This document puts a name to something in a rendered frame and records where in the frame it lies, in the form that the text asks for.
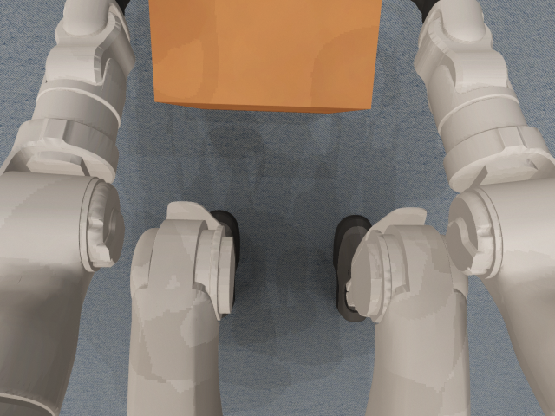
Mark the robot right forearm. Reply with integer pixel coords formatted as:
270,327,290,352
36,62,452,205
414,0,555,193

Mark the robot right upper arm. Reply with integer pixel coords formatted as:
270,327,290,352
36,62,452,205
445,177,555,416

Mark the carton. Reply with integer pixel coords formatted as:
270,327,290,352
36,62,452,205
148,0,382,114

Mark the robot right hand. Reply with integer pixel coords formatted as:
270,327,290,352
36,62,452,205
410,0,440,23

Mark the robot right shin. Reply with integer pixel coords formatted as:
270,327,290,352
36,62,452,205
346,207,468,317

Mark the left robot thigh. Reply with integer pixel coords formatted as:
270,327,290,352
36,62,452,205
127,219,235,416

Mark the robot left forearm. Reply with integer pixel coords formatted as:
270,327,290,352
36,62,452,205
0,0,135,184

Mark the robot left upper arm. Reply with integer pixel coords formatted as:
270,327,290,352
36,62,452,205
0,171,125,416

